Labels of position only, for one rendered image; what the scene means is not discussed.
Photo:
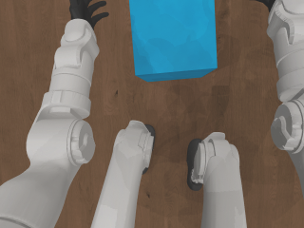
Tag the left robot hand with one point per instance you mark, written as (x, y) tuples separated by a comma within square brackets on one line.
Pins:
[(79, 9)]

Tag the carton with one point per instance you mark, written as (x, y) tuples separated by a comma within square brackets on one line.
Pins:
[(173, 39)]

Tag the right robot forearm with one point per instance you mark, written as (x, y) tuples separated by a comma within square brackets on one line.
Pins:
[(286, 29)]

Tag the robot left foot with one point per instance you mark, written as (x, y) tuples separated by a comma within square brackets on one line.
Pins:
[(152, 132)]

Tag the right robot upper arm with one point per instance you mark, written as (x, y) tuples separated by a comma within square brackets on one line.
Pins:
[(287, 131)]

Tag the left robot forearm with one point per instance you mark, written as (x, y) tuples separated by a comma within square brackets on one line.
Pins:
[(71, 78)]

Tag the left robot upper arm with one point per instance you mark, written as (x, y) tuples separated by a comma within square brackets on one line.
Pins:
[(56, 150)]

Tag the robot right thigh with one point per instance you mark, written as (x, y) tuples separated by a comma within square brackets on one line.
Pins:
[(223, 201)]

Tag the right robot hand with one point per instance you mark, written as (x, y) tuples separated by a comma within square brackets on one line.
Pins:
[(268, 3)]

